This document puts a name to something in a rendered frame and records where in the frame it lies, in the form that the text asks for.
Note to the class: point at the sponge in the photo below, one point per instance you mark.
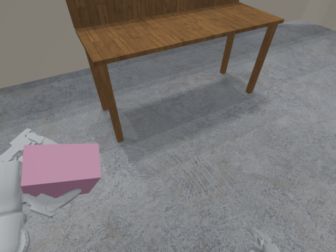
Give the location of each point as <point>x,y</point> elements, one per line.
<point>55,169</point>

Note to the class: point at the robot left hand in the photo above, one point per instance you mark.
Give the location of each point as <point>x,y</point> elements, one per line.
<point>11,194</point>

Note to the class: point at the table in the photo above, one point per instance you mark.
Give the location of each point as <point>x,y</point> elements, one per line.
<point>116,30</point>

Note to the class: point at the robot left forearm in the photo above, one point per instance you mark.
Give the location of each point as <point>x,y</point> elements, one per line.
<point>13,236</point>

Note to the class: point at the robot right hand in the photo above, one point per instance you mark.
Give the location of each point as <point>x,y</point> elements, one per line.
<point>264,241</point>

